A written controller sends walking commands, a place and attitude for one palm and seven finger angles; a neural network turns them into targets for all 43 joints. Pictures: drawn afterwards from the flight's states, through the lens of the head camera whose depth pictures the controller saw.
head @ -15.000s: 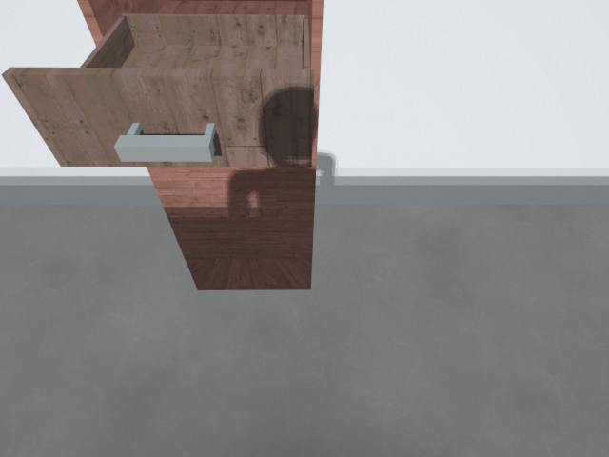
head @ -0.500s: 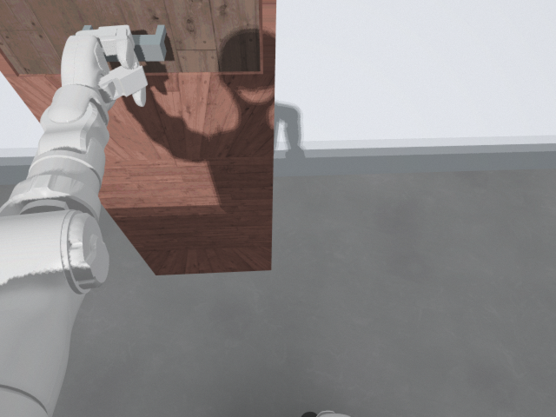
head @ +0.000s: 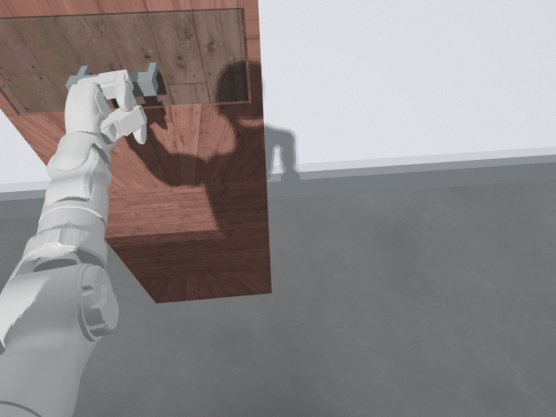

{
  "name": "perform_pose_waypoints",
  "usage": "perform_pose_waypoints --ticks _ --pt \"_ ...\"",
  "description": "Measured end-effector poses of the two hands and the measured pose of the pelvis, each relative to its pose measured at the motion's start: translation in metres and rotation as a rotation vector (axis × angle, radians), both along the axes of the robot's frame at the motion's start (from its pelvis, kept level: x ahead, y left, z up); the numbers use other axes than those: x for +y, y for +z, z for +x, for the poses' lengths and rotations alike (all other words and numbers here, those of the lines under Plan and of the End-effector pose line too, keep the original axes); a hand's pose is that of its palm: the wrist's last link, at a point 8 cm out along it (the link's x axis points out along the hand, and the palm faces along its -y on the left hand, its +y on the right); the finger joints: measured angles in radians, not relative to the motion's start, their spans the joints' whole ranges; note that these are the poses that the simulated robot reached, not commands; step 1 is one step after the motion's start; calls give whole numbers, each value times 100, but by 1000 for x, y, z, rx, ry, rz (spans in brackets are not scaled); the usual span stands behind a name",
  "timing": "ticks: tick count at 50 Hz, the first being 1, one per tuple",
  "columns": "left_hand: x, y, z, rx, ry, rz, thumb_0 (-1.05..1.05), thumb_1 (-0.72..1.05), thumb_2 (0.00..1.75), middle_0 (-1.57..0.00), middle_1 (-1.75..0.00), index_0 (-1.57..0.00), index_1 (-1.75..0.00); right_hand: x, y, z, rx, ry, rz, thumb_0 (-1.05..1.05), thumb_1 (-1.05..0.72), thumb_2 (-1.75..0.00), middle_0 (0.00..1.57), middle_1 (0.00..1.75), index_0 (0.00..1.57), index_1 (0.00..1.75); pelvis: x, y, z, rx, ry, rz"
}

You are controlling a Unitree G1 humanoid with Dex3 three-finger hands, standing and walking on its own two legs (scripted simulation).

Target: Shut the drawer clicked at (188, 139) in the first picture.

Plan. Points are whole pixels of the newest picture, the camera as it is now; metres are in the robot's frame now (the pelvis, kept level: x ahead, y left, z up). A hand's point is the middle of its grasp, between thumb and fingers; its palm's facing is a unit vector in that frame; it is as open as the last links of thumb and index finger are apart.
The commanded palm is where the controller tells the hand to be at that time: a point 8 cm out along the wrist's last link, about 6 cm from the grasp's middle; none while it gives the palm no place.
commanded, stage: pull the fist back off the drawer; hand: left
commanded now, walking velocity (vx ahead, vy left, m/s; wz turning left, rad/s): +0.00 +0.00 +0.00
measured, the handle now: (116, 77) +0.58 +0.22 +0.18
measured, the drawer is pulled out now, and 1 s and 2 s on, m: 0.00 0.00 0.00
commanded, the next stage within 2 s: draw the hand back to the body in 0.10 s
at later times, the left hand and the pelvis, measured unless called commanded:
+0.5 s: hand (109, 160) +0.41 +0.19 +0.18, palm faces +0.06 -1.00 -0.01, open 3.3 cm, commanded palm +0.36 +0.24 +0.18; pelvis +0.02 +0.00 +0.01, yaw +1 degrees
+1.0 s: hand (46, 265) +0.27 +0.22 +0.17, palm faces +0.34 -0.90 -0.27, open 3.3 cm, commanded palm +0.22 +0.26 +0.18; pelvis +0.00 -0.01 +0.01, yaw +2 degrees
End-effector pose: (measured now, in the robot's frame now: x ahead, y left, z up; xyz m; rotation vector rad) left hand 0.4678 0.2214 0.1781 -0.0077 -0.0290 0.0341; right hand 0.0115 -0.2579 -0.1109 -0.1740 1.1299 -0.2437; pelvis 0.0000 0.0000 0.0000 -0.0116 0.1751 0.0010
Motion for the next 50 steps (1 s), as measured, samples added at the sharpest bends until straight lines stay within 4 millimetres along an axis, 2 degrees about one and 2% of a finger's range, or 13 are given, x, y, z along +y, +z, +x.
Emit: perform_pose_waypoints --ticks 9,17,25,32,36,40,45,50 --pt "13 -2 -22 14 24 13 2 90 90 -140 -160 -140 -160 2 5 63 -111 48 7 1 -90 -90 20 30 20 30 -1 3 12 -43 14 -1" --pt "11 7 -38 -17 7 9 2 90 90 -140 -160 -140 -160 5 13 109 -199 103 11 1 -90 -90 20 30 20 30 -1 5 17 -61 23 3" --pt "20 -3 -87 -11 27 16 2 90 90 -139 -160 -140 -160 14 24 142 -301 126 42 1 -90 -90 20 30 20 30 -3 7 19 -111 18 8" --pt "30 4 -135 -32 42 39 2 90 90 -140 -160 -140 -160 26 35 168 -390 186 46 1 -90 -90 20 30 20 30 -5 8 12 -159 41 11" --pt "30 5 -156 -25 35 50 2 90 90 -140 -160 -140 -160 33 42 180 -443 215 52 1 -90 -90 20 30 20 30 -6 8 6 -177 51 13" --pt "26 9 -182 -97 134 199 2 90 90 -140 -160 -140 -160 39 47 186 -487 239 59 1 -90 -90 20 30 20 30 -6 9 1 -195 41 15" --pt "28 5 -215 -147 232 267 2 90 90 -140 -160 -140 -160 42 44 178 -445 253 61 1 -90 -90 20 30 20 30 -7 11 -3 -212 37 17" --pt "37 6 -241 -168 297 317 2 90 90 -140 -160 -140 -160 41 36 166 -389 253 59 1 -90 -90 20 30 20 30 -7 13 -4 -231 38 15"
